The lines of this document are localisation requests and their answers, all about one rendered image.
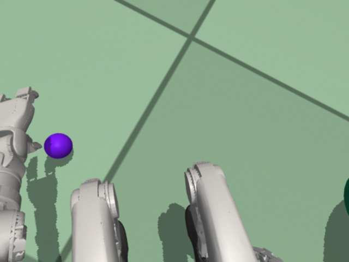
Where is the left robot hand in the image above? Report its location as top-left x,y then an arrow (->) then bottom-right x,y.
0,86 -> 42,154

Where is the right robot hand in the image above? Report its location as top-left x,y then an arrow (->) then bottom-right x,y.
253,247 -> 284,262

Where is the left robot foot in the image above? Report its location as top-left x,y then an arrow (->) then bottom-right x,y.
118,221 -> 129,262

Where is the ball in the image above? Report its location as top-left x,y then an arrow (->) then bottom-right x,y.
44,133 -> 73,159

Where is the left robot arm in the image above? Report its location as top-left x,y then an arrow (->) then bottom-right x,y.
0,127 -> 28,262

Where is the right robot foot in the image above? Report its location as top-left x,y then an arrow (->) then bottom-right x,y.
185,205 -> 209,262

